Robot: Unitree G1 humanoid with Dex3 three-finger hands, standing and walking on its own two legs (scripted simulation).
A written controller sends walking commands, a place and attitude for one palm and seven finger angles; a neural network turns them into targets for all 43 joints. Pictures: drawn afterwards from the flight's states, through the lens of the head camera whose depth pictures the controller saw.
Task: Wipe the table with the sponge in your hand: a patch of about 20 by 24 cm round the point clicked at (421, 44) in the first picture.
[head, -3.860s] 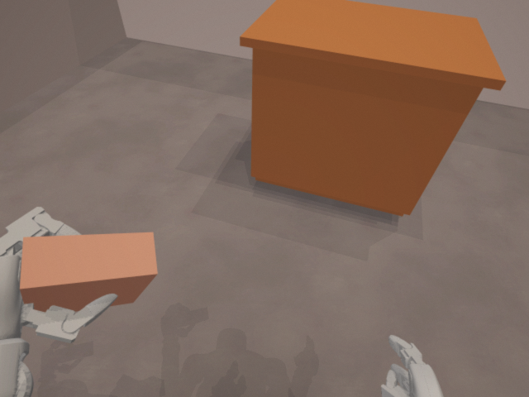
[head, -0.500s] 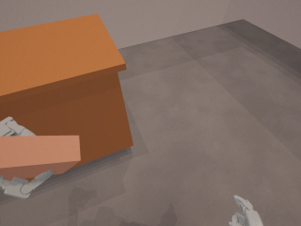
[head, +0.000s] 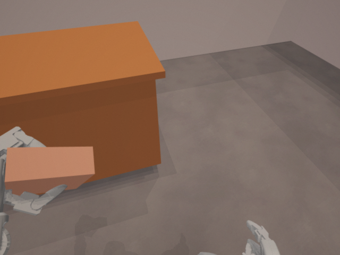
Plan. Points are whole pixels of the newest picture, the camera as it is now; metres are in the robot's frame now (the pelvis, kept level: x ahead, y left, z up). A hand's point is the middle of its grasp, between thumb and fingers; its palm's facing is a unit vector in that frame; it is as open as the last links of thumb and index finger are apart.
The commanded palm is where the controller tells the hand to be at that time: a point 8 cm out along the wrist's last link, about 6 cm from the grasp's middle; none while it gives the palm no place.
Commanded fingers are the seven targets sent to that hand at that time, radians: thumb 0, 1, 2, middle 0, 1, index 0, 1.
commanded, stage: take the last steps up to it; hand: left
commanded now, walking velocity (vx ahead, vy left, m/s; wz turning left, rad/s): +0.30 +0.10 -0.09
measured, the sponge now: (61, 171) +0.23 +0.21 +0.16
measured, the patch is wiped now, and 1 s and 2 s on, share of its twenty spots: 0.00 0.00 0.00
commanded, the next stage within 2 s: come to a stop and stand still in 1.96 s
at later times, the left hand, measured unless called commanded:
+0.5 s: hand (68, 138) +0.29 +0.22 +0.18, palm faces +0.30 -0.79 -0.53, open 9.4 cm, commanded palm +0.24 +0.27 +0.18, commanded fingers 0.00 0.10 1.30 -1.20 -1.60 -1.20 -1.60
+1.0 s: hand (78, 107) +0.40 +0.24 +0.17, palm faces +0.39 -0.79 -0.47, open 9.4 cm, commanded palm +0.35 +0.28 +0.18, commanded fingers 0.00 0.10 1.30 -1.20 -1.60 -1.20 -1.60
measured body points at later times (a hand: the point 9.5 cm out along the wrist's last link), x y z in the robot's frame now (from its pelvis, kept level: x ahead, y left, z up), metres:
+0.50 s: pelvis +0.07 +0.00 +0.00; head +0.11 -0.02 +0.45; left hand +0.27 +0.26 +0.20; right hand +0.21 -0.29 -0.09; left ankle +0.14 +0.14 -0.71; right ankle +0.02 -0.11 -0.74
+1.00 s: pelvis +0.18 +0.01 -0.01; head +0.20 -0.02 +0.44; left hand +0.38 +0.28 +0.19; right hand +0.33 -0.21 -0.13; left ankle +0.14 +0.13 -0.67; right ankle +0.19 -0.08 -0.74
